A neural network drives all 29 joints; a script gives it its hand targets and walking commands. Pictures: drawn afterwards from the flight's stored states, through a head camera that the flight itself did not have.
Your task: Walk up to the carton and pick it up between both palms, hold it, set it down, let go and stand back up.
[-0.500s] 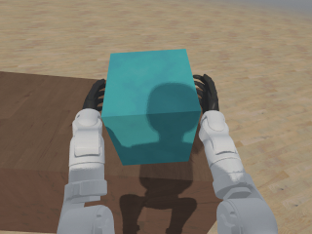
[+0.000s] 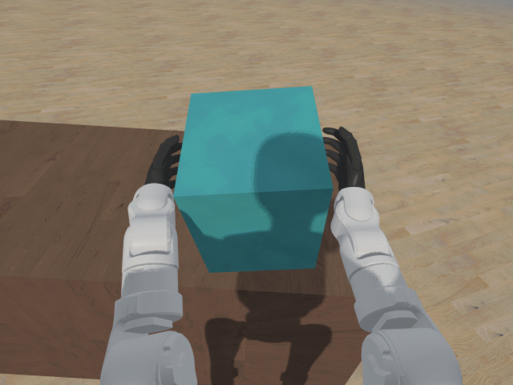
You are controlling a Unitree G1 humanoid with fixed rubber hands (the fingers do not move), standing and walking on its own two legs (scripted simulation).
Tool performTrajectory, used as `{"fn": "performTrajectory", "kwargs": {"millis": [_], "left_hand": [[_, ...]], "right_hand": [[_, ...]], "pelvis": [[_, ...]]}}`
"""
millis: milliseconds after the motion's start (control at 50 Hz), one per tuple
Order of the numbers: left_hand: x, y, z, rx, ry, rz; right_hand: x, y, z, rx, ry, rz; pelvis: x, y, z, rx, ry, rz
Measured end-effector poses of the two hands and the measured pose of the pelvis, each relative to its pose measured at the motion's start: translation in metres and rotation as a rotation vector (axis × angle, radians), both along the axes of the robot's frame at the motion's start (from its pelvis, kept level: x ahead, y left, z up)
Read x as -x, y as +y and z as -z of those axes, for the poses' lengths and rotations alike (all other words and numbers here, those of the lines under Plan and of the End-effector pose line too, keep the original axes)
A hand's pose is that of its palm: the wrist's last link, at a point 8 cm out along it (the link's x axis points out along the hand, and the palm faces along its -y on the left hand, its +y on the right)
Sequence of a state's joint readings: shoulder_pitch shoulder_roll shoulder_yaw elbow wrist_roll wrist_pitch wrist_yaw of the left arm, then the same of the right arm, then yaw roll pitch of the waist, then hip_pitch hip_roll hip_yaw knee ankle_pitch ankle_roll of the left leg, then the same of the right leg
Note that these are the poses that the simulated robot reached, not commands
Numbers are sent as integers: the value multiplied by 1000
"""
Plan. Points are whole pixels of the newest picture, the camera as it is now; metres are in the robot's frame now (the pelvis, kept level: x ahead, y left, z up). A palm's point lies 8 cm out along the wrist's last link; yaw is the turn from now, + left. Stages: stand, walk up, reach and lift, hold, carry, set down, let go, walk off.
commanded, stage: set down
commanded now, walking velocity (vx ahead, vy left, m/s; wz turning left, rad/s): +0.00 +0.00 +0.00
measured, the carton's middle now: (256, 186) +0.41 +0.02 +0.12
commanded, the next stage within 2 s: none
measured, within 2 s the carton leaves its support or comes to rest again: neither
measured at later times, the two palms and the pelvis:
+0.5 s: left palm (181, 185) +0.38 +0.15 +0.13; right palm (354, 183) +0.39 -0.14 +0.15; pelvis -0.01 +0.01 +0.00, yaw -2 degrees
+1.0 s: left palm (174, 202) +0.39 +0.17 +0.08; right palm (333, 185) +0.42 -0.12 +0.12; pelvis +0.00 +0.00 +0.00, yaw +0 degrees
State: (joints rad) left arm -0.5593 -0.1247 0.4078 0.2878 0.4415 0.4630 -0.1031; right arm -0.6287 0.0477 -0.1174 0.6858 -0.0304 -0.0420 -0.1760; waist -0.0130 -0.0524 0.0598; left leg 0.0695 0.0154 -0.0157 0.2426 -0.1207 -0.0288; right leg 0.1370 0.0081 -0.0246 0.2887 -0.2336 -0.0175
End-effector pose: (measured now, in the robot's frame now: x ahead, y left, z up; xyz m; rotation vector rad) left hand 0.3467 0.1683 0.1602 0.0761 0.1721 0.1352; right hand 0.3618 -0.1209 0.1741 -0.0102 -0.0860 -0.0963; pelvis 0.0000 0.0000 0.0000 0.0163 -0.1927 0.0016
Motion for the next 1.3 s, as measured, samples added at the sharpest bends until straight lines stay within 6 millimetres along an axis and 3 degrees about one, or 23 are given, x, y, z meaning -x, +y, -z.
{"fn": "performTrajectory", "kwargs": {"millis": [120, 200, 280, 360, 440, 520, 740, 820, 920, 1120, 1200, 1300], "left_hand": [[3, 22, 25, -4, 39, -31], [-1, 25, 44, 1, 71, -24], [-11, 15, 49, 8, 58, -11], [-24, -3, 39, -3, 23, 14], [-34, -18, 29, -24, 17, 34], [-36, -22, 31, -10, 41, 21], [-19, 14, 82, 102, 107, -101], [-20, 21, 92, 108, 103, -112], [-33, 14, 86, 89, 77, -88], [-47, -23, 78, 54, 118, -16], [-44, -23, 86, 76, 135, -32], [-38, -9, 97, 104, 137, -80]], "right_hand": [[-10, 24, 12, 45, 40, -44], [-15, 27, 26, 52, 76, -41], [-18, 17, 35, 44, 77, -14], [-21, -2, 33, 36, 52, 21], [-25, -18, 29, 12, 49, 41], [-30, -22, 30, 1, 73, 27], [-52, 22, 48, 38, 148, -95], [-58, 31, 52, 51, 148, -109], [-60, 20, 54, 40, 131, -77], [-49, -22, 75, -26, 181, 11], [-48, -22, 83, -27, 200, 3], [-57, -6, 84, -5, 216, -44]], "pelvis": [[8, 1, 0, 6, 1, -16], [12, 3, 0, 13, 39, -29], [11, 7, -1, 21, 111, -30], [8, 12, -2, 25, 159, -15], [6, 14, -3, 19, 148, 17], [5, 14, -3, 11, 124, 45], [-4, -2, -3, 7, 175, 15], [-4, -5, -2, 13, 210, -9], [-4, -4, -2, 21, 257, -19], [-1, 6, -3, 10, 260, 41], [1, 7, -3, 3, 268, 64], [3, 5, -2, -1, 295, 68]]}}
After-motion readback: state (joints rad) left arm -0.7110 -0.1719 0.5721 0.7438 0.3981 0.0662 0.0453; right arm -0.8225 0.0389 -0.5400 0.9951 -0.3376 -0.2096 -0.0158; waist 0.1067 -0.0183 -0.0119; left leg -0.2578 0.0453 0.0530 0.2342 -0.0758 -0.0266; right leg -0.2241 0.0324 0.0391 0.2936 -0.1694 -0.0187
